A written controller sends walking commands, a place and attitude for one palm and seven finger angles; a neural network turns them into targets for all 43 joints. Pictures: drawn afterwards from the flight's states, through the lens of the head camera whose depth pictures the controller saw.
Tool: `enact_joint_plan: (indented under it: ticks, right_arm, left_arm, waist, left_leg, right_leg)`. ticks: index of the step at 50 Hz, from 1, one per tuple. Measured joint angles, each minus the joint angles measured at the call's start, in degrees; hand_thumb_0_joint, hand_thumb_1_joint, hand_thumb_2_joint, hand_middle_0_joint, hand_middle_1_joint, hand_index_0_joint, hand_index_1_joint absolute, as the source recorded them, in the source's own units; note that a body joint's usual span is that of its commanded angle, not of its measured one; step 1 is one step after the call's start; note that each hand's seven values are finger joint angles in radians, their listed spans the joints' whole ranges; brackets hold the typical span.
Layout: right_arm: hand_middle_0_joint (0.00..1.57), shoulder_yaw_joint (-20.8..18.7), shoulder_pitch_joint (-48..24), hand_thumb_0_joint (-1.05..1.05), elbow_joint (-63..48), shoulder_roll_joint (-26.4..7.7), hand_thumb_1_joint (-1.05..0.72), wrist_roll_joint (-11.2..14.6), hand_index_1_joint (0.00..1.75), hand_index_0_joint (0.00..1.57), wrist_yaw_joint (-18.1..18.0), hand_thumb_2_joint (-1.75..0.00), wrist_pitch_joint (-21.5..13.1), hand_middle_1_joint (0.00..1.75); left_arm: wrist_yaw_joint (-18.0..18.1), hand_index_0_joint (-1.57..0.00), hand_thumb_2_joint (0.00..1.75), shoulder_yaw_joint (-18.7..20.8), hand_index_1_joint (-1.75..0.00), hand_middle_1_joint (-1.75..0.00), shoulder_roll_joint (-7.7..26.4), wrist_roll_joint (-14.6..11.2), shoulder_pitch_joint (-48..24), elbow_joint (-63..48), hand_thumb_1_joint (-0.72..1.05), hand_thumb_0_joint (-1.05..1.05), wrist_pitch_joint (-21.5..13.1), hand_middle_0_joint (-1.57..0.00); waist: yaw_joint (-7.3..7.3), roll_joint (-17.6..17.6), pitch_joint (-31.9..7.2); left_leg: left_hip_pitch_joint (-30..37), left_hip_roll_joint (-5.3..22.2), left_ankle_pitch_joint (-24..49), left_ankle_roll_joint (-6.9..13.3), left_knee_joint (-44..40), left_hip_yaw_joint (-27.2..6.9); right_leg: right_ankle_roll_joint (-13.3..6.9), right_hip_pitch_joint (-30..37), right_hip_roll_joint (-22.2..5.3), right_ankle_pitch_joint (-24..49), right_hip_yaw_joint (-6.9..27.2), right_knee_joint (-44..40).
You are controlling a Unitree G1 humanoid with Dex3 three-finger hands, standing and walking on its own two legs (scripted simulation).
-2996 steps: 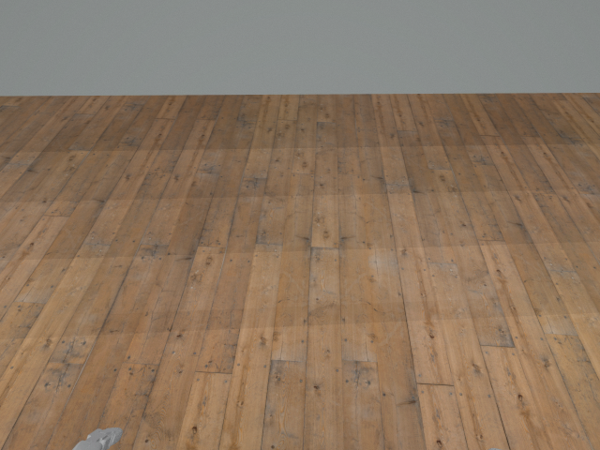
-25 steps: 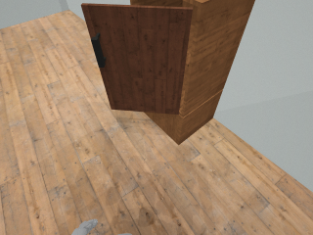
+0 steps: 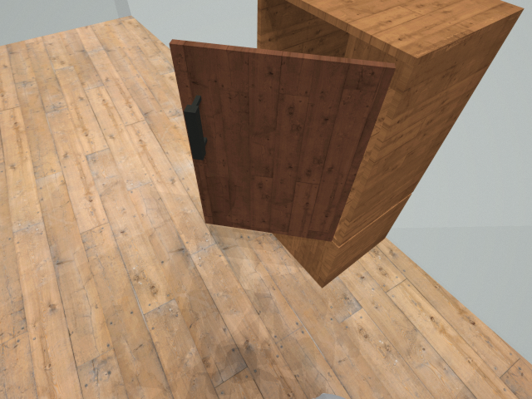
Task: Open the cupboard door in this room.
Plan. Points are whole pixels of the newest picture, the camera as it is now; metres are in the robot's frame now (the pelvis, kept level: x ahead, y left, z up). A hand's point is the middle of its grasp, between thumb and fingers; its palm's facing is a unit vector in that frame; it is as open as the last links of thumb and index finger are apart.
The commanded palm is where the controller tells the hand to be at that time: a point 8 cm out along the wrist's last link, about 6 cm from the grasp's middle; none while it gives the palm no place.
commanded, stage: come to a stop and stand still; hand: left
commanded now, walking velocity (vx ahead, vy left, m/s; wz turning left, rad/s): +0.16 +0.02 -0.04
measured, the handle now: (198, 127) +0.63 +0.21 +0.01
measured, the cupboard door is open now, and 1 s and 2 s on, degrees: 44 44 44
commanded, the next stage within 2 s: look again from close up in 1.18 s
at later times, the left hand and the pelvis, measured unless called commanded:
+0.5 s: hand (163, 396) +0.15 +0.19 -0.18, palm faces +0.03 -0.98 -0.20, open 7.3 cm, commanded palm none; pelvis +0.05 +0.01 -0.01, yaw +0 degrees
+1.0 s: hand out of the picture +0.02 +0.19 -0.18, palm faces +0.03 -0.98 -0.20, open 7.3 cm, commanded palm none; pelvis +0.03 +0.02 +0.00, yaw +0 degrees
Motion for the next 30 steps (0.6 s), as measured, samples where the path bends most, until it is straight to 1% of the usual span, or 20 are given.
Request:
enact_joint_plan:
  ticks: [2, 4, 5, 6, 7, 8, 9, 11, 13, 15, 17, 20, 21, 23, 24, 25, 26, 27, 28, 30]
  right_arm:
    - [0.2, 0.03, 1.18, -0.01, 1.1, -0.83, -0.95, -0.24, 0.3, 0.2, 0.21, -0.9, 0.52, 0.3]
    - [0.2, 0.12, 2.5, -0.01, 2.36, -1.16, -0.94, -0.29, 0.3, 0.2, 0.38, -0.9, 1.26, 0.3]
    - [0.2, 0.24, 3.2, -0.01, 3.0, -1.18, -0.94, -0.22, 0.3, 0.2, 0.36, -0.9, 1.66, 0.3]
    - [0.2, 0.4, 3.97, -0.01, 3.63, -0.99, -0.94, -0.07, 0.3, 0.2, 0.32, -0.9, 2.04, 0.3]
    - [0.2, 0.57, 4.64, 0.0, 4.25, -0.7, -0.93, 0.2, 0.3, 0.2, 0.31, -0.9, 2.48, 0.3]
    - [0.2, 0.64, 4.67, 0.0, 5.05, -0.83, -0.93, 0.45, 0.3, 0.2, 0.33, -0.9, 3.11, 0.3]
    - [0.2, 0.61, 4.77, 0.0, 5.58, -1.0, -0.92, 0.69, 0.3, 0.2, 0.34, -0.9, 3.66, 0.3]
    - [0.2, 0.55, 5.16, 0.0, 6.12, -0.91, -0.92, 0.89, 0.3, 0.2, 0.22, -0.9, 4.32, 0.3]
    - [0.2, 0.6, 5.3, 0.0, 6.3, -0.41, -0.92, 0.96, 0.3, 0.19, 0.04, -0.9, 4.77, 0.3]
    - [0.2, 0.46, 5.13, 0.01, 6.03, 0.17, -0.91, 1.01, 0.3, 0.19, -0.12, -0.9, 5.26, 0.3]
    - [0.2, 0.19, 4.77, 0.01, 5.39, 0.42, -0.91, 1.11, 0.3, 0.2, -0.18, -0.9, 5.86, 0.3]
    - [0.2, -0.46, 3.29, 0.01, 4.49, 0.09, -0.91, 1.29, 0.3, 0.2, -0.13, -0.9, 6.99, 0.3]
    - [0.2, -0.67, 2.59, 0.01, 4.13, -0.05, -0.91, 1.33, 0.3, 0.2, -0.13, -0.9, 7.29, 0.3]
    - [0.2, -0.9, 1.33, 0.01, 3.31, -0.22, -0.91, 1.4, 0.3, 0.2, -0.04, -0.9, 7.4, 0.3]
    - [0.2, -0.92, 0.95, 0.01, 2.83, -0.27, -0.91, 1.36, 0.3, 0.2, 0.04, -0.9, 7.2, 0.3]
    - [0.2, -0.92, 0.88, 0.01, 2.28, -0.43, -0.9, 1.23, 0.3, 0.2, 0.14, -0.9, 6.83, 0.3]
    - [0.2, -0.98, 1.12, 0.01, 1.71, -0.67, -0.9, 0.94, 0.3, 0.2, 0.2, -0.9, 6.37, 0.3]
    - [0.2, -1.01, 1.11, 0.01, 1.47, -0.49, -0.9, 0.54, 0.3, 0.19, 0.13, -0.9, 6.19, 0.3]
    - [0.2, -0.84, 1.11, 0.01, 1.22, -0.26, -0.9, 0.18, 0.3, 0.19, 0.09, -0.9, 6.26, 0.3]
    - [0.2, -0.38, 1.25, 0.01, 0.92, 0.16, -0.9, -0.25, 0.3, 0.19, 0.04, -0.9, 6.3, 0.3]
  left_arm:
    - [0.02, -0.2, 0.9, -0.22, -0.3, -0.3, -0.56, 0.05, -1.92, -1.32, 0.92, 0.01, -0.17, -0.2]
    - [0.32, -0.2, 0.9, -0.08, -0.3, -0.3, -0.29, 0.18, -3.53, -2.24, 0.93, 0.01, -0.36, -0.2]
    - [0.34, -0.2, 0.9, -0.14, -0.3, -0.3, -0.01, 0.18, -4.15, -2.66, 0.93, 0.01, -0.57, -0.2]
    - [0.4, -0.2, 0.9, -0.24, -0.3, -0.3, 0.46, 0.17, -4.54, -3.11, 0.94, 0.01, -0.95, -0.2]
    - [0.61, -0.2, 0.9, -0.34, -0.3, -0.3, 1.0, 0.15, -4.77, -3.31, 0.93, 0.01, -1.46, -0.2]
    - [0.91, -0.2, 0.9, -0.51, -0.3, -0.3, 0.87, 0.02, -5.37, -2.82, 0.93, 0.01, -1.67, -0.2]
    - [1.0, -0.2, 0.9, -0.96, -0.3, -0.3, 0.66, -0.1, -5.87, -2.39, 0.93, 0.0, -1.47, -0.2]
    - [1.16, -0.2, 0.9, -1.62, -0.3, -0.3, 0.34, -0.31, -6.81, -1.96, 0.93, 0.0, -0.79, -0.2]
    - [1.58, -0.2, 0.9, -1.75, -0.3, -0.3, 0.25, -0.61, -7.89, -2.2, 0.92, 0.0, -0.33, -0.2]
    - [1.93, -0.2, 0.9, -1.57, -0.3, -0.3, 0.32, -0.71, -9.02, -2.8, 0.92, 0.0, 0.0, -0.2]
    - [2.16, -0.2, 0.9, -1.34, -0.3, -0.3, 0.37, -0.65, -9.85, -3.52, 0.92, 0.0, 0.26, -0.2]
    - [2.63, -0.2, 0.9, -0.94, -0.3, -0.3, 0.14, -0.23, -10.71, -4.22, 0.91, 0.0, 0.73, -0.2]
    - [2.73, -0.21, 0.9, -0.8, -0.3, -0.3, 0.1, -0.09, -10.8, -4.38, 0.91, 0.0, 0.97, -0.21]
    - [2.71, -0.21, 0.9, -0.51, -0.3, -0.3, 0.38, 0.01, -10.46, -4.48, 0.91, 0.0, 1.42, -0.21]
    - [2.64, -0.21, 0.9, -0.39, -0.3, -0.3, 0.65, -0.05, -10.04, -4.39, 0.91, 0.0, 1.69, -0.21]
    - [2.55, -0.21, 0.9, -0.28, -0.3, -0.3, 0.86, -0.15, -9.43, -4.3, 0.91, 0.0, 2.03, -0.21]
    - [2.4, -0.21, 0.9, -0.22, -0.3, -0.3, 0.98, -0.33, -8.81, -4.23, 0.91, 0.0, 2.51, -0.21]
    - [2.33, -0.21, 0.9, -0.04, -0.3, -0.3, 1.3, -0.57, -8.41, -3.98, 0.91, 0.0, 3.12, -0.21]
    - [2.28, -0.21, 0.9, 0.17, -0.3, -0.3, 1.6, -0.68, -7.9, -3.79, 0.91, 0.0, 3.73, -0.21]
    - [2.09, -0.2, 0.9, 0.58, -0.3, -0.3, 2.01, -0.44, -6.71, -3.47, 0.91, 0.0, 4.57, -0.2]
  waist:
    - [-0.56, 0.59, 0.01]
    - [-1.1, 0.83, -0.02]
    - [-1.37, 0.79, -0.04]
    - [-1.54, 0.21, -0.17]
    - [-1.61, -0.73, -0.55]
    - [-1.83, -0.17, -0.6]
    - [-2.56, 0.68, -0.74]
    - [-3.74, 1.49, -1.13]
    - [-4.14, 1.39, -0.97]
    - [-4.05, 0.76, -0.21]
    - [-3.83, 0.28, 0.7]
    - [-3.09, 0.05, 2.31]
    - [-2.84, -0.08, 2.88]
    - [-2.61, -0.69, 3.48]
    - [-2.61, -1.09, 3.46]
    - [-2.63, -1.16, 3.16]
    - [-2.76, -0.84, 2.56]
    - [-2.65, -1.26, 2.26]
    - [-2.44, -1.65, 1.92]
    - [-2.06, -1.89, 1.02]
  left_leg:
    - [1.58, -0.09, -0.48, -0.09, -1.02, 0.0]
    - [2.73, -0.02, -1.87, -0.52, -0.5, 0.01]
    - [3.04, 0.03, -2.95, -0.85, 0.51, -0.05]
    - [3.18, -0.24, -4.3, -1.24, 1.94, 0.07]
    - [3.05, -0.73, -5.83, -1.67, 3.59, 0.39]
    - [3.09, -0.13, -7.15, -2.1, 4.85, 0.3]
    - [3.37, 0.41, -7.6, -2.51, 4.97, -0.32]
    - [4.19, 0.7, -7.52, -2.43, 3.7, -1.02]
    - [4.4, 0.76, -7.06, -3.0, 3.1, -1.27]
    - [3.71, 0.65, -6.2, -3.58, 4.38, -1.27]
    - [1.85, 0.62, -5.32, -4.32, 7.96, -1.47]
    - [-1.93, 0.12, -14.17, -4.97, 15.62, -3.46]
    - [-2.81, -0.11, -15.86, -5.02, 16.82, -4.09]
    - [-3.46, -0.31, -14.65, -5.19, 15.23, -4.58]
    - [-3.0, -0.24, -11.42, -5.22, 12.32, -4.49]
    - [-2.07, 0.17, -7.36, -4.99, 8.5, -4.48]
    - [-1.94, 0.7, -2.73, -3.69, 6.3, -4.74]
    - [-2.53, 0.54, -1.85, -2.36, 7.27, -4.46]
    - [-2.79, 0.39, -2.53, -1.35, 7.98, -4.15]
    - [-2.7, 0.25, -3.45, -0.37, 7.37, -3.92]
  right_leg:
    - [0.11, 0.47, 0.09, 1.04, -0.57, -6.92]
    - [0.22, 2.15, 0.56, 3.12, -1.02, -13.35]
    - [0.24, 3.69, 0.92, 5.43, -1.12, -17.21]
    - [0.21, 5.57, 1.02, 9.8, -0.63, -21.6]
    - [-0.34, 7.0, 0.78, 11.78, 0.25, -24.19]
    - [-0.82, 7.24, 1.33, 10.27, 0.24, -23.61]
    - [-1.16, 7.63, 1.86, 8.76, -0.26, -23.21]
    - [-1.36, 8.44, 2.2, 7.3, -0.98, -23.73]
    - [-1.39, 8.74, 2.23, 7.23, -1.24, -24.23]
    - [-1.57, 8.64, 2.0, 7.5, -1.2, -23.98]
    - [-1.77, 8.84, 1.73, 7.55, -1.19, -24.18]
    - [-1.35, 9.43, 1.55, 7.93, -1.21, -25.3]
    - [-1.16, 9.69, 1.48, 8.52, -1.16, -25.83]
    - [-0.63, 9.85, 1.25, 9.48, -0.91, -26.46]
    - [-0.22, 9.69, 1.1, 9.63, -0.72, -26.24]
    - [0.25, 9.27, 1.19, 9.45, -0.62, -25.46]
    - [0.69, 8.5, 1.41, 8.91, -0.82, -24.13]
    - [1.01, 7.4, 1.49, 5.26, -0.02, -21.49]
    - [0.87, 6.24, 2.0, 1.05, 1.47, -17.95]
    - [0.23, 4.5, 3.16, -3.17, 3.6, -10.74]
